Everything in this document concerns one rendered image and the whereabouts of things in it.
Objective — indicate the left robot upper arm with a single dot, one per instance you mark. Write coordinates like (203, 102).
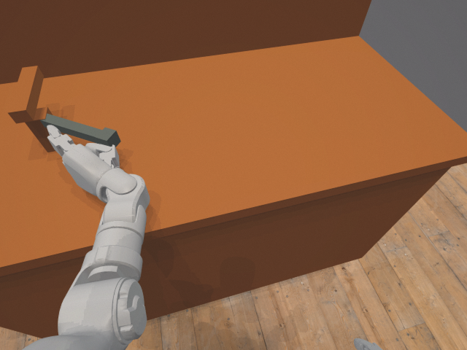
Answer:
(100, 315)

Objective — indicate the robot left forearm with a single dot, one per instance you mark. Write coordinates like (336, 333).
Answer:
(120, 235)

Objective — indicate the left robot hand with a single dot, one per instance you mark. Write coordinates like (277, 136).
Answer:
(86, 164)

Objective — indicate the counter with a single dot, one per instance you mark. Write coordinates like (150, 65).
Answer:
(273, 141)

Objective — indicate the tap lever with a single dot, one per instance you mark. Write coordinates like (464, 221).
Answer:
(106, 136)

